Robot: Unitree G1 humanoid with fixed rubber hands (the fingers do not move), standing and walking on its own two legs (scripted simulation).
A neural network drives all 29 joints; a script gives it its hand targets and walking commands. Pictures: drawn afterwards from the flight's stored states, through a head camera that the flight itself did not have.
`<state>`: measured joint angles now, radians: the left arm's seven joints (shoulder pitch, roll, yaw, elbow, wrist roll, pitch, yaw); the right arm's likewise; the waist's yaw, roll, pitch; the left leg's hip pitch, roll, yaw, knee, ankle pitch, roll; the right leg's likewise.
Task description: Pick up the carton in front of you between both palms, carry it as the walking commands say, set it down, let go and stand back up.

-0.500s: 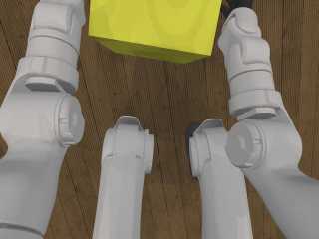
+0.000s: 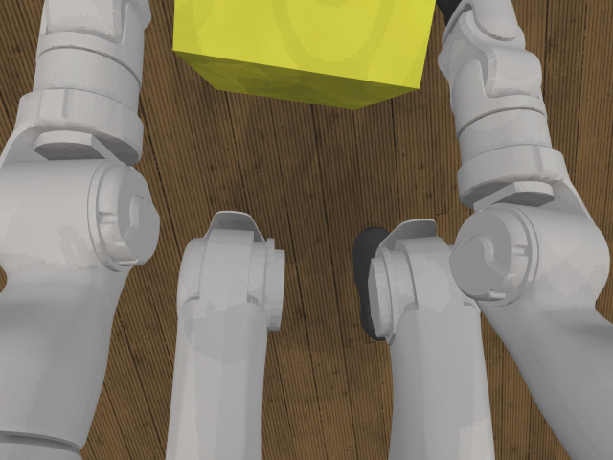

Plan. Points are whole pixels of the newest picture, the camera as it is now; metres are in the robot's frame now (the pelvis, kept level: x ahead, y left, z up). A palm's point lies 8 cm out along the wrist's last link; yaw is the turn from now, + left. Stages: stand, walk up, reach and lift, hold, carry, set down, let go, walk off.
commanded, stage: set down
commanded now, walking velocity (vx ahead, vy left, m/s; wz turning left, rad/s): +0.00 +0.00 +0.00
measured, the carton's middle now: out of the picture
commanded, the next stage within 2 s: let go in 1.60 s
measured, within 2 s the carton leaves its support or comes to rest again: neither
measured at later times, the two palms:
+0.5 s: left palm out of the picture +0.55 +0.24 -0.20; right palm (486, 8) +0.54 -0.14 -0.19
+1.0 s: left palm out of the picture +0.57 +0.25 -0.03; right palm out of the picture +0.56 -0.13 -0.03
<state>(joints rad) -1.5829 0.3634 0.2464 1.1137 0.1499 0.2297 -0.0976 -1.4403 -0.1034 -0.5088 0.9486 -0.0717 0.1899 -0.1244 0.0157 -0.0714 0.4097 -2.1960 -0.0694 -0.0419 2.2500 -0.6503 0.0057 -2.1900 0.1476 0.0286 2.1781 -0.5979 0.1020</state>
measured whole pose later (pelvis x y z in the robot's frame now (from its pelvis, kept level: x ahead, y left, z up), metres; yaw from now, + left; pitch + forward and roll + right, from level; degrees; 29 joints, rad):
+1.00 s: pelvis +0.00 +0.00 +0.08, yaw +0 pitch +43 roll -4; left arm -1.55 0.54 0.11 1.17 -0.06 0.18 -0.06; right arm -1.38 -0.14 -0.35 0.90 0.06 0.20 -0.22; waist -0.04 -0.03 0.16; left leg -2.12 -0.04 -0.03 1.94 -0.56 0.02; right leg -2.10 0.07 0.00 1.87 -0.52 0.06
